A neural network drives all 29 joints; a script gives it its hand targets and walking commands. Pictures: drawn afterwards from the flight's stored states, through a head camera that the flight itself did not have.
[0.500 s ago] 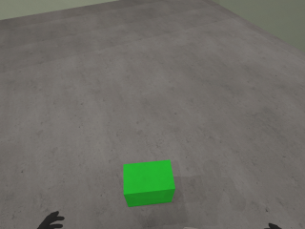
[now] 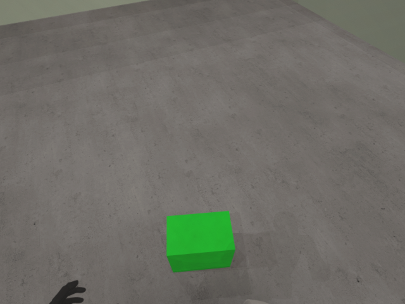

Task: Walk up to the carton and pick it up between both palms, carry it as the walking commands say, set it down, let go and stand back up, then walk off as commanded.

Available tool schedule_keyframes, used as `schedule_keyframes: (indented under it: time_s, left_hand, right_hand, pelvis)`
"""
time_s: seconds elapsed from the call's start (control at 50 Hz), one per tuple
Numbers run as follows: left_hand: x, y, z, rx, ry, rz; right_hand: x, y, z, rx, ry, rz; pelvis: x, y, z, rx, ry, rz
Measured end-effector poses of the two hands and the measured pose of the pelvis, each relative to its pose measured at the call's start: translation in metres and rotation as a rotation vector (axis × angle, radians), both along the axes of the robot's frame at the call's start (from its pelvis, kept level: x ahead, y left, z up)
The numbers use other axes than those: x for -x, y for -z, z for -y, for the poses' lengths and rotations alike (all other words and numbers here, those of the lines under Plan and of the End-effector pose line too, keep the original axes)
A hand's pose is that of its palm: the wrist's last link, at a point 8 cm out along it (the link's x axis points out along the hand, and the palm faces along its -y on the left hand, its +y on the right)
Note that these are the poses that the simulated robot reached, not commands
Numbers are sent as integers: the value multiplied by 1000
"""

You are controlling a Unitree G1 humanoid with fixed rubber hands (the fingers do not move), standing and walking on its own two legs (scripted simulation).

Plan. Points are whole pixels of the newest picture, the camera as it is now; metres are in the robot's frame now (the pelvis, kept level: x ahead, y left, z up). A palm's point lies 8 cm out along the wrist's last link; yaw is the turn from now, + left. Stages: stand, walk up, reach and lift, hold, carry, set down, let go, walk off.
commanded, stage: walk up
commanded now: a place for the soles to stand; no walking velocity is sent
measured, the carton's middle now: (199, 242) +0.44 +0.04 -0.62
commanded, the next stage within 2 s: none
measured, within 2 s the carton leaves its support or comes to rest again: neither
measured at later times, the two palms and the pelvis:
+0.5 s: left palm out of the picture +0.09 +0.31 -0.09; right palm out of the picture +0.08 -0.31 -0.09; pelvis +0.00 +0.00 +0.00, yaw +2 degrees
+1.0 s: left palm out of the picture +0.08 +0.32 -0.09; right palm out of the picture +0.07 -0.31 -0.10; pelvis -0.01 +0.00 +0.00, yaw +3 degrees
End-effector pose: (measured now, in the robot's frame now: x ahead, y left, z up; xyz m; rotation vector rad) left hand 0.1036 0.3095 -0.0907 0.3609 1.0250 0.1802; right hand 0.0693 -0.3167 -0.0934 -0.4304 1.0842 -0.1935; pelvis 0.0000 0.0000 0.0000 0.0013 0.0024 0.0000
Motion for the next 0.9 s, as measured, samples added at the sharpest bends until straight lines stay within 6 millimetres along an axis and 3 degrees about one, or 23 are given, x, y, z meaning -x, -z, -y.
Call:
schedule_keyframes:
  time_s: [0.36, 0.52, 0.9]
  left_hand:
    - [5, 0, -5, 0, -18, 5]
    - [10, 0, -4, -3, -32, -3]
    - [16, -4, -1, -6, -45, 26]
  right_hand:
    - [-4, 0, -4, 0, -19, 1]
    - [-14, 1, -4, -3, -36, 10]
    - [-7, 1, 0, -6, -40, 15]
  pelvis:
    - [0, 0, -3, 0, -18, -1]
    - [0, 0, -1, -4, -29, -1]
    - [6, 1, 4, -6, -42, 5]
